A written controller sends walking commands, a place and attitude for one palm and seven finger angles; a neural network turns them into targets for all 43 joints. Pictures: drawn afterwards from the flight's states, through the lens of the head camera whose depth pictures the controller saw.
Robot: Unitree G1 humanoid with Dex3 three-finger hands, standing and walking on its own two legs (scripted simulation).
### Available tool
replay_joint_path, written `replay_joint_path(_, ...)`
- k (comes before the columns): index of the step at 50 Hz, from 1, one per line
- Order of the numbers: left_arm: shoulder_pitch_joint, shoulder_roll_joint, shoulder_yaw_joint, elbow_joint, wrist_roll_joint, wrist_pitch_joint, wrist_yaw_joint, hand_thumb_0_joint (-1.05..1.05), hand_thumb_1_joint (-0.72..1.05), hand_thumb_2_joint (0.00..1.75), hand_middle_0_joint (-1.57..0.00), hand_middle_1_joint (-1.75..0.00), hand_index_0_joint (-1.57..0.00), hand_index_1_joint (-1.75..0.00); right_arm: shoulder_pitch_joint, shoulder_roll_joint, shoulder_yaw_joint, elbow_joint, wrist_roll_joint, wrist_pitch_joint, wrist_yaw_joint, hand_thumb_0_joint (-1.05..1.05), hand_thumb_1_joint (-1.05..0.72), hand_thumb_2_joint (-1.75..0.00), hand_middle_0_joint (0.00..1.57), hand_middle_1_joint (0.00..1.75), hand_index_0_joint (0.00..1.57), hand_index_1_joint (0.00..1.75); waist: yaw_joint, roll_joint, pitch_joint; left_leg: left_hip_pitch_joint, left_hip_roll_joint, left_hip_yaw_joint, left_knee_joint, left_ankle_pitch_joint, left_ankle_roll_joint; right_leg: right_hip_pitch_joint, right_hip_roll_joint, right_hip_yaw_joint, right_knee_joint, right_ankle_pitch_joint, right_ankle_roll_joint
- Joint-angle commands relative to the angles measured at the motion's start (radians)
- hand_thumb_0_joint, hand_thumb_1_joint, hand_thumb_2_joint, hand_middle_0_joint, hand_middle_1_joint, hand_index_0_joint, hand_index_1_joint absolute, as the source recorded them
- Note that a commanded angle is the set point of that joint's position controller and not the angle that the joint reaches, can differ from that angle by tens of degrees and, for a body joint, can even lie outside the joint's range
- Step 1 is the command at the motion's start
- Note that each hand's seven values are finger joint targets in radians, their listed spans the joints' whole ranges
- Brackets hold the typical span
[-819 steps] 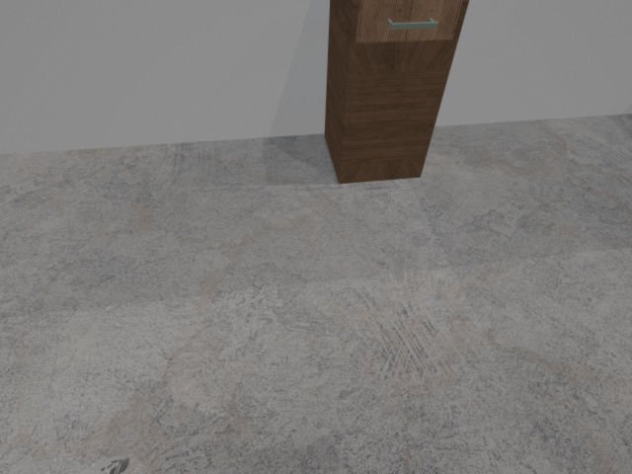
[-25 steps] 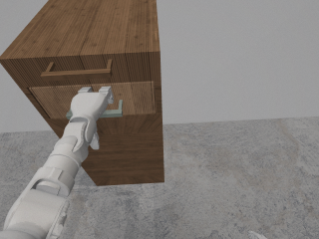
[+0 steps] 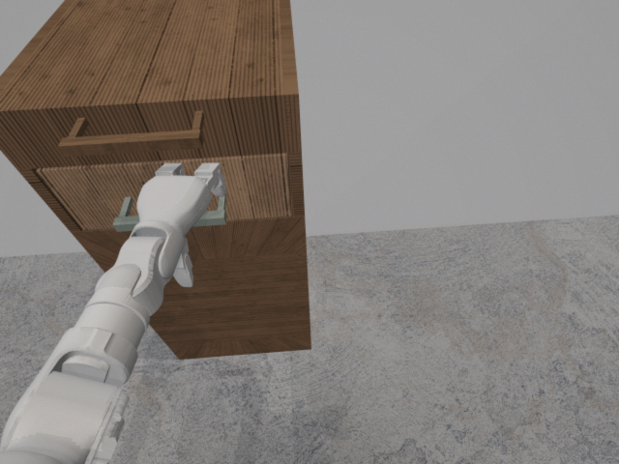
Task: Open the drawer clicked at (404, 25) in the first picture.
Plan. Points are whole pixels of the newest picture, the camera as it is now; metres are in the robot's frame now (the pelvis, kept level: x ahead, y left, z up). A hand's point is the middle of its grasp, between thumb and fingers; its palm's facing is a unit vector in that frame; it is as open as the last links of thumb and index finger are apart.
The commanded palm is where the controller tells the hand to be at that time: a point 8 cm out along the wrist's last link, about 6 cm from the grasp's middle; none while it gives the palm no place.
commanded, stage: move the hooked fingers above the handle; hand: left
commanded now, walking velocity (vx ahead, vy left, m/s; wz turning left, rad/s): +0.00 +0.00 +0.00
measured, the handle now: (173, 210) +0.50 +0.24 +0.01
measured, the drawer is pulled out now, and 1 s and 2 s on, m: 0.00 0.00 0.00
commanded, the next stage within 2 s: none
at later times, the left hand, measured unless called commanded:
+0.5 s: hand (197, 211) +0.44 +0.17 +0.07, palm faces +0.11 -0.08 -0.99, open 13.8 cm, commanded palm +0.42 +0.22 +0.12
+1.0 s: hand (188, 200) +0.46 +0.18 +0.08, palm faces +0.15 -0.05 -0.99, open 13.8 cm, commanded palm +0.42 +0.22 +0.12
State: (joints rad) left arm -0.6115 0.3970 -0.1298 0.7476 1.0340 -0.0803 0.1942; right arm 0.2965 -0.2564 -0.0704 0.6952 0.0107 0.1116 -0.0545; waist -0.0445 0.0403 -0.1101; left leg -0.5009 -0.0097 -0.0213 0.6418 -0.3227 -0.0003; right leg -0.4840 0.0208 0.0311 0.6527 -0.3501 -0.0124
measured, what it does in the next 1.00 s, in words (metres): stands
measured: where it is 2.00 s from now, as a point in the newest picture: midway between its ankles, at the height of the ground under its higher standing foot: outside the picture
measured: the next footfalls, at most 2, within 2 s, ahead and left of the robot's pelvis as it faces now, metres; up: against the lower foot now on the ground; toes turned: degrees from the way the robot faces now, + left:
none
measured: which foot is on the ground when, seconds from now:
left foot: down 0.00-1.00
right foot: down 0.00-1.00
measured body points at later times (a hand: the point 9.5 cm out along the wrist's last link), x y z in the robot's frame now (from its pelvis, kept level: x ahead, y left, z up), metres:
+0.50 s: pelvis +0.00 +0.00 +0.00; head +0.05 -0.01 +0.44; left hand +0.43 +0.17 +0.13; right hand +0.11 -0.26 -0.13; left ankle -0.01 +0.12 -0.72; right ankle -0.02 -0.11 -0.72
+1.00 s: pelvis +0.00 +0.00 +0.00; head +0.05 -0.01 +0.44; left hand +0.44 +0.18 +0.13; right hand +0.09 -0.27 -0.14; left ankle -0.01 +0.12 -0.72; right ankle -0.02 -0.11 -0.72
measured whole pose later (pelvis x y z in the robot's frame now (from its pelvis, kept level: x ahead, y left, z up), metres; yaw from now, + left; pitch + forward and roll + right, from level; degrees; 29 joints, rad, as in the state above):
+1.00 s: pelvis +0.00 +0.00 +0.00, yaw -1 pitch +12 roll +0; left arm -0.68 0.40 -0.09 0.76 1.06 -0.01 0.34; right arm 0.24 -0.25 -0.05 0.69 0.01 0.11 -0.05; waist -0.05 0.04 -0.11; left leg -0.55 -0.01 0.00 0.68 -0.34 0.00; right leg -0.54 0.02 0.05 0.69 -0.36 -0.01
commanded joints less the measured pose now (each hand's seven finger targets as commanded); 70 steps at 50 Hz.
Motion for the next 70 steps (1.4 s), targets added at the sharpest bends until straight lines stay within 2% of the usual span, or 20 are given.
replay_joint_path(1,-0.457,0.421,0.285,-0.15,0.038,0.049,0.169,0.0,-0.5,0.3,-0.3,-1.2,-0.3,-1.2,-0.008,-0.114,-0.022,-0.101,-0.002,-0.03,0.005,0.0,-0.9,-0.9,0.2,0.3,0.2,0.3,0.054,-0.007,-0.329,0.116,-0.036,0.053,-0.037,0.338,0.036,0.159,0.02,-0.033,-0.048,0.342,-0.032)
replay_joint_path(6,-0.341,0.346,0.207,-0.007,0.034,0.207,0.153,0.0,-0.5,0.3,-0.3,-1.2,-0.3,-1.2,-0.036,-0.122,-0.019,-0.116,0.008,-0.022,0.019,0.0,-0.9,-0.9,0.2,0.3,0.2,0.3,0.058,-0.041,-0.375,0.107,-0.032,0.088,-0.048,0.371,0.031,0.233,0.017,-0.029,-0.056,0.433,-0.024)
replay_joint_path(9,-0.336,0.222,0.071,-0.028,-0.006,0.249,0.044,0.0,-0.5,0.3,-0.3,-1.2,-0.3,-1.2,-0.031,-0.143,-0.025,-0.136,0.022,-0.017,0.011,0.0,-0.9,-0.9,0.2,0.3,0.2,0.3,0.004,-0.113,-0.347,0.142,-0.022,0.092,-0.053,0.354,0.045,0.216,0.011,-0.031,-0.086,0.448,-0.008)
replay_joint_path(12,-0.433,0.051,-0.089,-0.214,-0.069,0.174,-0.064,0.0,-0.5,0.3,-0.3,-1.2,-0.3,-1.2,-0.031,-0.141,-0.035,-0.147,0.02,-0.028,-0.004,0.0,-0.9,-0.9,0.2,0.3,0.2,0.3,-0.057,-0.101,-0.32,0.244,-0.018,0.062,-0.042,0.37,0.059,0.138,0.012,-0.034,-0.112,0.424,-0.002)
replay_joint_path(15,-0.511,0.1,-0.061,-0.363,-0.073,0.043,-0.09,0.0,-0.5,0.3,-0.3,-1.2,-0.3,-1.2,-0.023,-0.126,-0.032,-0.136,0.002,-0.038,-0.022,0.0,-0.9,-0.9,0.2,0.3,0.2,0.3,-0.062,-0.035,-0.321,0.296,-0.03,0.03,-0.018,0.393,0.062,0.089,0.013,-0.031,-0.09,0.4,-0.01)
replay_joint_path(18,-0.562,0.217,0.059,-0.378,-0.024,-0.049,-0.007,0.0,-0.5,0.3,-0.3,-1.2,-0.3,-1.2,0.004,-0.109,-0.034,-0.106,-0.005,-0.041,-0.021,0.0,-0.9,-0.9,0.2,0.3,0.2,0.3,-0.026,0.048,-0.343,0.308,-0.023,0.008,0.006,0.437,0.042,0.034,0.019,-0.039,-0.051,0.365,-0.026)
replay_joint_path(22,-0.527,0.4,0.269,-0.213,0.035,0.013,0.182,0.0,-0.5,0.3,-0.3,-1.2,-0.3,-1.2,-0.008,-0.1,-0.014,-0.087,-0.006,-0.038,-0.003,0.0,-0.9,-0.9,0.2,0.3,0.2,0.3,0.039,0.035,-0.331,0.147,-0.036,0.021,-0.002,0.365,0.022,0.073,0.026,-0.052,-0.013,0.317,-0.039)
replay_joint_path(26,-0.433,0.356,0.216,-0.038,0.04,0.209,0.248,0.0,-0.5,0.3,-0.3,-1.2,-0.3,-1.2,-0.075,-0.102,0.005,-0.095,-0.002,-0.024,0.011,0.0,-0.9,-0.9,0.2,0.3,0.2,0.3,0.072,0.005,-0.362,0.096,-0.037,0.074,-0.029,0.345,0.013,0.165,0.021,-0.048,-0.026,0.349,-0.034)
replay_joint_path(30,-0.411,0.317,0.133,0.075,-0.011,0.353,0.101,0.0,-0.5,0.3,-0.3,-1.2,-0.3,-1.2,-0.055,-0.131,0.004,-0.115,0.019,0.013,0.005,0.0,-0.9,-0.9,0.2,0.3,0.2,0.3,0.043,-0.111,-0.393,0.095,-0.029,0.095,-0.063,0.331,0.026,0.263,0.009,-0.036,-0.072,0.427,-0.01)
replay_joint_path(32,-0.457,0.309,0.109,-0.013,-0.048,0.317,0.005,0.0,-0.5,0.3,-0.3,-1.2,-0.3,-1.2,-0.056,-0.151,-0.005,-0.142,0.024,0.012,-0.016,0.0,-0.9,-0.9,0.2,0.3,0.2,0.3,0.002,-0.159,-0.424,0.128,-0.026,0.09,-0.058,0.345,0.049,0.298,-0.001,-0.026,-0.086,0.487,0.003)
replay_joint_path(36,-0.541,0.052,-0.117,-0.329,-0.079,0.092,-0.123,0.0,-0.5,0.3,-0.3,-1.2,-0.3,-1.2,-0.03,-0.13,-0.026,-0.147,0.007,-0.029,-0.039,0.0,-0.9,-0.9,0.2,0.3,0.2,0.3,-0.079,-0.064,-0.368,0.278,-0.025,0.042,-0.025,0.427,0.067,0.146,0.008,-0.029,-0.095,0.458,0.001)
replay_joint_path(41,-0.525,0.223,0.069,-0.366,-0.04,-0.074,-0.016,0.0,-0.5,0.3,-0.3,-1.2,-0.3,-1.2,0.034,-0.112,-0.038,-0.09,-0.009,-0.039,-0.027,0.0,-0.9,-0.9,0.2,0.3,0.2,0.3,-0.02,0.052,-0.358,0.314,-0.017,0.002,0.017,0.485,0.036,0.031,0.023,-0.043,-0.051,0.369,-0.028)
replay_joint_path(46,-0.447,0.402,0.288,-0.129,0.016,0.072,0.203,0.0,-0.5,0.3,-0.3,-1.2,-0.3,-1.2,-0.011,-0.113,-0.01,-0.076,-0.006,-0.025,0.007,0.0,-0.9,-0.9,0.2,0.3,0.2,0.3,0.071,0.006,-0.302,0.091,-0.035,0.038,-0.024,0.354,0.014,0.105,0.025,-0.059,-0.019,0.316,-0.042)
replay_joint_path(50,-0.393,0.351,0.19,0.005,0.056,0.261,0.225,0.0,-0.5,0.3,-0.3,-1.2,-0.3,-1.2,-0.067,-0.111,0.004,-0.093,0.003,-0.01,0.013,0.0,-0.9,-0.9,0.2,0.3,0.2,0.3,0.086,0.004,-0.376,0.079,-0.029,0.09,-0.046,0.347,0.012,0.195,0.016,-0.04,-0.031,0.373,-0.034)
replay_joint_path(53,-0.374,0.301,0.127,0.06,0.008,0.336,0.106,0.0,-0.5,0.3,-0.3,-1.2,-0.3,-1.2,-0.046,-0.139,-0.007,-0.118,0.02,0.009,0.009,0.0,-0.9,-0.9,0.2,0.3,0.2,0.3,0.039,-0.108,-0.4,0.09,-0.024,0.095,-0.06,0.327,0.029,0.256,0.011,-0.034,-0.069,0.42,-0.012)
replay_joint_path(56,-0.418,0.165,-0.002,-0.119,-0.062,0.274,-0.043,0.0,-0.5,0.3,-0.3,-1.2,-0.3,-1.2,-0.052,-0.156,-0.022,-0.156,0.024,0.001,-0.017,0.0,-0.9,-0.9,0.2,0.3,0.2,0.3,-0.034,-0.157,-0.413,0.171,-0.023,0.078,-0.051,0.363,0.056,0.268,0.001,-0.027,-0.097,0.506,0.003)
replay_joint_path(59,-0.491,0.057,-0.108,-0.342,-0.098,0.111,-0.126,0.0,-0.5,0.3,-0.3,-1.2,-0.3,-1.2,-0.044,-0.138,-0.026,-0.142,0.011,-0.031,-0.038,0.0,-0.9,-0.9,0.2,0.3,0.2,0.3,-0.079,-0.058,-0.339,0.274,-0.029,0.043,-0.029,0.383,0.069,0.137,0.007,-0.028,-0.103,0.447,0.004)
replay_joint_path(64,-0.594,0.185,0.022,-0.343,-0.027,-0.067,-0.011,0.0,-0.5,0.3,-0.3,-1.2,-0.3,-1.2,0.017,-0.104,-0.025,-0.085,-0.001,-0.046,-0.032,0.0,-0.9,-0.9,0.2,0.3,0.2,0.3,-0.05,0.043,-0.282,0.272,-0.025,0.003,0.004,0.369,0.041,-0.008,0.017,-0.046,-0.06,0.314,-0.025)
replay_joint_path(67,-0.579,0.362,0.216,-0.224,0.014,-0.02,0.142,0.0,-0.5,0.3,-0.3,-1.2,-0.3,-1.2,0.016,-0.108,-0.017,-0.073,0.0,-0.045,-0.013,0.0,-0.9,-0.9,0.2,0.3,0.2,0.3,0.013,0.05,-0.314,0.165,-0.033,0.01,-0.005,0.314,0.022,0.025,0.026,-0.056,-0.027,0.259,-0.038)
replay_joint_path(70,-0.52,0.357,0.209,-0.125,0.023,0.112,0.236,0.0,-0.5,0.3,-0.3,-1.2,-0.3,-1.2,-0.044,-0.1,0.003,-0.088,0.002,-0.035,-0.005,0.0,-0.9,-0.9,0.2,0.3,0.2,0.3,0.05,0.04,-0.336,0.098,-0.039,0.053,-0.02,0.307,0.014,0.099,0.019,-0.054,-0.02,0.292,-0.037)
